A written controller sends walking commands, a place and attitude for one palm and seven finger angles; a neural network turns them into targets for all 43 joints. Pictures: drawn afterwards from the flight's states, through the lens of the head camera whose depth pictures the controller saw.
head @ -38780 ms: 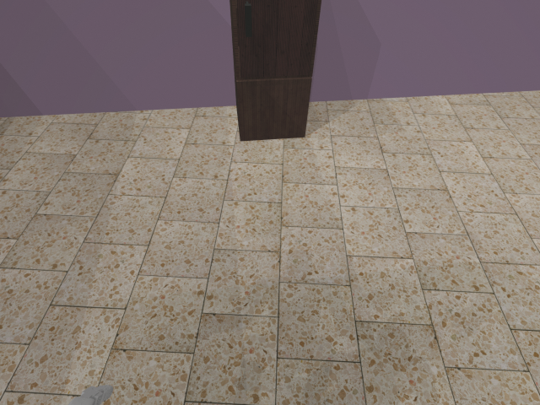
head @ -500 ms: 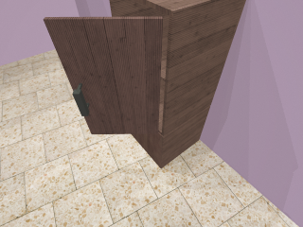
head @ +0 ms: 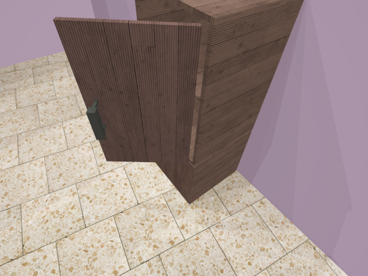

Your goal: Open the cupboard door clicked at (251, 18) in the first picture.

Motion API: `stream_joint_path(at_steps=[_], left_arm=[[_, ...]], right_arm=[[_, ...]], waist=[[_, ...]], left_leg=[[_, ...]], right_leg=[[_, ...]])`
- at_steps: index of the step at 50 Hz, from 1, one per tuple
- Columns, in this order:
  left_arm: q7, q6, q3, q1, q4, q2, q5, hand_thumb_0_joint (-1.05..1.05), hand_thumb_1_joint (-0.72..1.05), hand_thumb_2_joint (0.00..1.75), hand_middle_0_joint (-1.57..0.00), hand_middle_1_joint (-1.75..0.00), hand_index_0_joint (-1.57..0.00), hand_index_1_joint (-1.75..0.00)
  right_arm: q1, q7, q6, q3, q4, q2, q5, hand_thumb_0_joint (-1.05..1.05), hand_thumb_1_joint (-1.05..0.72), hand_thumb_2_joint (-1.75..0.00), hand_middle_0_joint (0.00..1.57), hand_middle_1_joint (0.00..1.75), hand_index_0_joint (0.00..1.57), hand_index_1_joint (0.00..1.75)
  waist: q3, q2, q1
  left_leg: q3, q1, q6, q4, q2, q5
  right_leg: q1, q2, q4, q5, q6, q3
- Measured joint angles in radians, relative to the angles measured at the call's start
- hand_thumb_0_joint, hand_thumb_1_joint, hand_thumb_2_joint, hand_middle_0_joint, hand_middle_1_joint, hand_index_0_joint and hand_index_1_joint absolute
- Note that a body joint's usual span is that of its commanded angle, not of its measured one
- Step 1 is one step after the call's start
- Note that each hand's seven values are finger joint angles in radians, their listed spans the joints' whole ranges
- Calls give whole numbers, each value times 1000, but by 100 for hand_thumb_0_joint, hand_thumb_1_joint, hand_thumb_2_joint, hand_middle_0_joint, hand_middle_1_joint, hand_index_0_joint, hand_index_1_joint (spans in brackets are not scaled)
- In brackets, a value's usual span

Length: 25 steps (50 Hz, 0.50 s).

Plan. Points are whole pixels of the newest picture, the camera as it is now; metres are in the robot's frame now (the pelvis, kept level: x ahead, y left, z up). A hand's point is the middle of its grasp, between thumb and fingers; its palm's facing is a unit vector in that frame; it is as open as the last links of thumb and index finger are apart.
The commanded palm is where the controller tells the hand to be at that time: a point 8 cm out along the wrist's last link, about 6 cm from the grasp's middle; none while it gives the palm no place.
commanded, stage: look again from close up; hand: left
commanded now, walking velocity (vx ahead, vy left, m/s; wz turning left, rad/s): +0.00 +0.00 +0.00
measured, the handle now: (98, 119) +0.59 +0.32 -0.06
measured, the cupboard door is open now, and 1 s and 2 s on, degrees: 53 53 53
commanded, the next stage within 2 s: shuffle to correct the standing spot in 0.36 s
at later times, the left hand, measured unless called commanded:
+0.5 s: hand out of the picture +0.05 +0.18 -0.18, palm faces +0.00 -0.98 -0.19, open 7.4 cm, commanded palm none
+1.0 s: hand out of the picture +0.06 +0.26 -0.18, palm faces +0.05 -0.97 -0.24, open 7.4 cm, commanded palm none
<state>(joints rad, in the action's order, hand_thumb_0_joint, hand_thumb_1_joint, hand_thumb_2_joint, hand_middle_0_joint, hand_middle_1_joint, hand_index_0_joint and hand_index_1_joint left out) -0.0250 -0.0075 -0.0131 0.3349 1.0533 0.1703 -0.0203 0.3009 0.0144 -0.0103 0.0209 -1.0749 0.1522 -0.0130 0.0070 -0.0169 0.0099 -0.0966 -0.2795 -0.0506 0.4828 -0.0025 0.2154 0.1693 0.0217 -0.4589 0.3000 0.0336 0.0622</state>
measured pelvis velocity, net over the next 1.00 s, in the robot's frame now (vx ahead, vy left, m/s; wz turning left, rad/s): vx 0.04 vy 0.06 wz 0.01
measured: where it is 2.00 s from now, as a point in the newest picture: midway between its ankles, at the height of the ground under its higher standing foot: outside the picture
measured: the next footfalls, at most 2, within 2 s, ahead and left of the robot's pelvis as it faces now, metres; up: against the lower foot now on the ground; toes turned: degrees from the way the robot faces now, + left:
right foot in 1.48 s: +0.05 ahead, -0.10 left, +0.00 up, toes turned +2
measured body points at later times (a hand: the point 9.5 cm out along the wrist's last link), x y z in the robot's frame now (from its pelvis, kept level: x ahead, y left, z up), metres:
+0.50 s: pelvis +0.04 +0.01 +0.00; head +0.05 +0.02 +0.45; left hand +0.05 +0.24 -0.16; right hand +0.06 -0.22 -0.15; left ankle +0.03 +0.09 -0.74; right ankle -0.03 -0.10 -0.74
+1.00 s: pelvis +0.04 +0.06 +0.00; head +0.07 +0.08 +0.44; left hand +0.06 +0.31 -0.17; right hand +0.09 -0.17 -0.15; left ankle +0.03 +0.08 -0.74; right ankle -0.02 -0.08 -0.66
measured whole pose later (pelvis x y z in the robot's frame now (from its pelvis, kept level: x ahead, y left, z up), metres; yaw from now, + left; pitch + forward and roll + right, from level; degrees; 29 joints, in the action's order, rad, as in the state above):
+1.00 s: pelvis +0.04 +0.06 +0.00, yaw +1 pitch +1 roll +0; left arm -0.04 0.05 0.05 0.26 1.03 0.21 -0.03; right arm 0.25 0.03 -0.02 0.01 -1.00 0.16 -0.01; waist 0.05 -0.04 -0.01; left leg -0.15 -0.20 -0.14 0.45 -0.11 0.27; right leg 0.42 -0.06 -1.10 0.40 -0.01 -0.01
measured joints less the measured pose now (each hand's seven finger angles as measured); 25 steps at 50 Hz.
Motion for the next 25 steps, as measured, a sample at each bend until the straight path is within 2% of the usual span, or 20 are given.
stream_joint_path(at_steps=[11, 25], left_arm=[[-5, -7, -3, -21, 38, -12, 0, 1, 91, 90, -20, -30, -20, -30], [-9, -6, 5, -55, 45, 0, -1, 1, 91, 90, -20, -30, -20, -30]], right_arm=[[-35, 11, -16, 2, -38, 5, 5, 1, -92, -90, 20, 30, 20, 30], [-67, 18, -23, 2, -45, 14, 5, 0, -92, -90, 20, 30, 20, 30]], waist=[[2, -8, -8], [-5, -8, -8]], left_leg=[[-8, 35, -8, -11, -16, 27], [-16, 73, -13, -26, -31, 48]], right_leg=[[-33, -16, 8, 26, -13, -9], [-66, -29, 16, 48, -22, -18]])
